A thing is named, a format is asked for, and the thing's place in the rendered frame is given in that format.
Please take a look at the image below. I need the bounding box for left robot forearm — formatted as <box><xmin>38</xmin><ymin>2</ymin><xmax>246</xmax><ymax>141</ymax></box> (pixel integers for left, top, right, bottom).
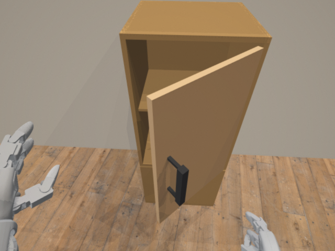
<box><xmin>0</xmin><ymin>219</ymin><xmax>19</xmax><ymax>251</ymax></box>

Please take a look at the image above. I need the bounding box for cupboard door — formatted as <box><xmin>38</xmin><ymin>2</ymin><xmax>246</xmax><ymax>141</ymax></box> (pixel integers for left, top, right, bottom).
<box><xmin>147</xmin><ymin>46</ymin><xmax>264</xmax><ymax>223</ymax></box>

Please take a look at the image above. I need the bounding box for left robot hand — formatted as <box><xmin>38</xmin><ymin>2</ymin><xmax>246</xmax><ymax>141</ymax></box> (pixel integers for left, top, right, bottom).
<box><xmin>0</xmin><ymin>121</ymin><xmax>60</xmax><ymax>220</ymax></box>

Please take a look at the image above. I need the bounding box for handle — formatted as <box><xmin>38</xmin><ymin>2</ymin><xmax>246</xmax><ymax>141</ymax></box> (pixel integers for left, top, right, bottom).
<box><xmin>167</xmin><ymin>156</ymin><xmax>189</xmax><ymax>206</ymax></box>

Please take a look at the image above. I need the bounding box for right robot hand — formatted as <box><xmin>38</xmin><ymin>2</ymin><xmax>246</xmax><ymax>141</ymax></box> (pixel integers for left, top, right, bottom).
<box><xmin>241</xmin><ymin>211</ymin><xmax>281</xmax><ymax>251</ymax></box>

